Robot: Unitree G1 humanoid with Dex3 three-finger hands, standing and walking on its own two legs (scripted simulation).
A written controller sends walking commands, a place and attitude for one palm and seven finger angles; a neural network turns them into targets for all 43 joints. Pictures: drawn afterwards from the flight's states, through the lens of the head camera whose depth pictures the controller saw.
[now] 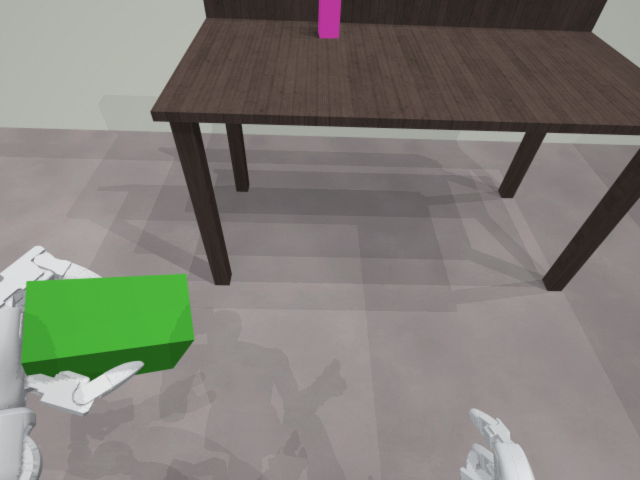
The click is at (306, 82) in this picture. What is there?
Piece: table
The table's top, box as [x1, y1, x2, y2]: [150, 18, 639, 134]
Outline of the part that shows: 150,111 153,120 158,121 639,134 639,68 591,32 340,23 338,38 320,38 317,33 317,22 206,18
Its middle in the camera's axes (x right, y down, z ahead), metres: +0.30 -0.54 +1.21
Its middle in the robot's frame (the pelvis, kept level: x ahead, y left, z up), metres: +1.28 -0.22 -0.03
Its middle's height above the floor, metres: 0.74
